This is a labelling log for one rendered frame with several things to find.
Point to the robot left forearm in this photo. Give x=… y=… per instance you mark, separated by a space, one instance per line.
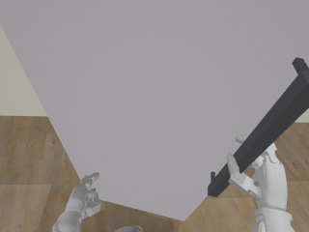
x=68 y=221

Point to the left robot hand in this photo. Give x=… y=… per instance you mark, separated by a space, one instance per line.
x=80 y=196

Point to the robot right forearm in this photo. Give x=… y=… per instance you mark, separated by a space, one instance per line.
x=270 y=219

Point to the right robot hand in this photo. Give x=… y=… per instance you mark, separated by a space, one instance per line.
x=270 y=174

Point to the fridge door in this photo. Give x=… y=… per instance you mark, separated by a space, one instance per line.
x=151 y=94

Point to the handle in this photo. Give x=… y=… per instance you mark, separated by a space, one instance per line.
x=289 y=107

